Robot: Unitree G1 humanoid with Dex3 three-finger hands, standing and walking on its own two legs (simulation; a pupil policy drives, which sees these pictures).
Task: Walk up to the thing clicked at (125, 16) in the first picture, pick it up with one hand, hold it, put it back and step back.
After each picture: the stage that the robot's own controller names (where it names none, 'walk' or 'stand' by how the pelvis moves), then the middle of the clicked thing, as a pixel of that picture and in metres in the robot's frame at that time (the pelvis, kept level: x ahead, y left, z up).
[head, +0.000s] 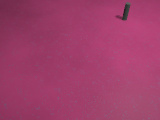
stand; (126, 11) +2.06 -0.60 -0.65
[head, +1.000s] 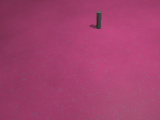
walk; (98, 20) +2.01 -0.05 -0.62
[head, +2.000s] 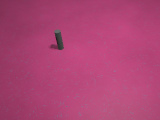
walk; (59, 40) +1.42 +0.37 -0.65
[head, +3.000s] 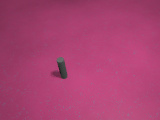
walk; (62, 68) +1.01 +0.30 -0.65
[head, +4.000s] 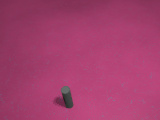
walk; (67, 97) +0.68 +0.20 -0.65
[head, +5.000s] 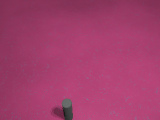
stand; (67, 110) +0.54 +0.14 -0.63
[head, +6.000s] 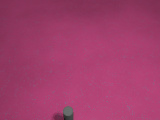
stand; (68, 118) +0.50 +0.12 -0.65
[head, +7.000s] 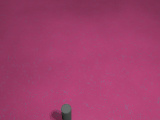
stand; (66, 115) +0.51 +0.12 -0.65
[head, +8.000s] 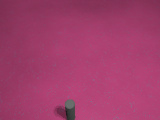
stand; (70, 111) +0.53 +0.11 -0.63
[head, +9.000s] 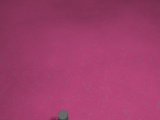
stand; out of the picture +0.51 +0.17 -0.65
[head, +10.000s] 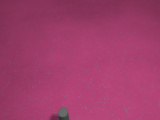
stand; (64, 119) +0.51 +0.17 -0.66
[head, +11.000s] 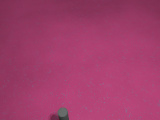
stand; (64, 119) +0.50 +0.16 -0.66
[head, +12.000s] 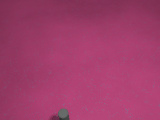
stand; out of the picture +0.50 +0.16 -0.66
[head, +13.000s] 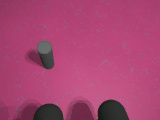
go down; (46, 56) +0.55 +0.15 -0.39
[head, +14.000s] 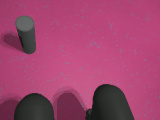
go down; (27, 37) +0.59 +0.18 -0.29
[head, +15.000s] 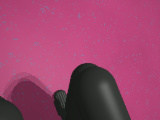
close in; out of the picture +0.57 +0.25 -0.18
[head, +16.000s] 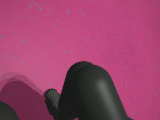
close; out of the picture +0.57 +0.26 -0.18
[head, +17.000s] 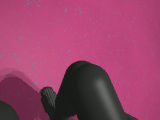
lift; out of the picture +0.53 +0.23 -0.19
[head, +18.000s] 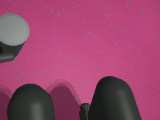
lift; (10, 42) +0.44 +0.21 -0.09
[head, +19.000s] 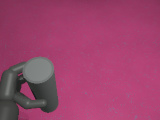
hold; (44, 90) +0.32 +0.13 +0.06
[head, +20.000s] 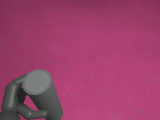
hold; (47, 100) +0.29 +0.13 +0.03
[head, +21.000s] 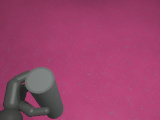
hold; (48, 97) +0.30 +0.13 +0.03
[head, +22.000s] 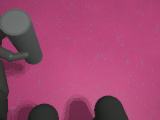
crouch; (26, 43) +0.47 +0.15 -0.04
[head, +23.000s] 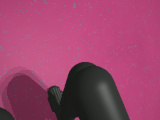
lower; out of the picture +0.51 +0.22 -0.19
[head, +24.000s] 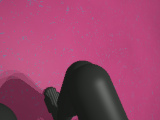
lower; out of the picture +0.51 +0.23 -0.19
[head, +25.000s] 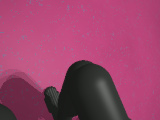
lower; out of the picture +0.51 +0.24 -0.19
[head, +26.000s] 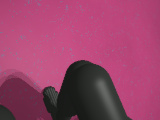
lower; out of the picture +0.51 +0.24 -0.19
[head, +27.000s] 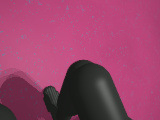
loosen; out of the picture +0.51 +0.23 -0.19
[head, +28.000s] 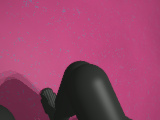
withdraw; out of the picture +0.51 +0.24 -0.19
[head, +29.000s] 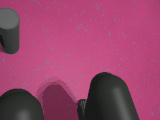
stand; (9, 35) +0.52 +0.19 -0.21
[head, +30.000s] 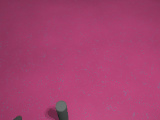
stand; (62, 113) +0.47 +0.13 -0.57
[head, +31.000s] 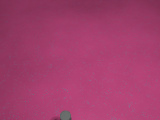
stand; out of the picture +0.46 +0.13 -0.60
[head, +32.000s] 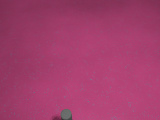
stand; out of the picture +0.46 +0.12 -0.60
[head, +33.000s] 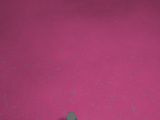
stand; out of the picture +0.47 +0.12 -0.65
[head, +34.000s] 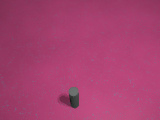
walk; (74, 98) +0.55 +0.09 -0.64
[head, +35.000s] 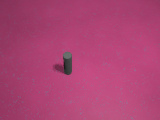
walk; (67, 64) +0.82 +0.12 -0.63
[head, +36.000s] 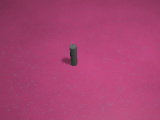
stand; (73, 55) +1.12 +0.14 -0.64
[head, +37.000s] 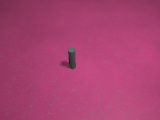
stand; (72, 58) +1.12 +0.14 -0.66
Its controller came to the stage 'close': yes
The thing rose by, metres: 0.68
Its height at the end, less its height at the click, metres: +0.00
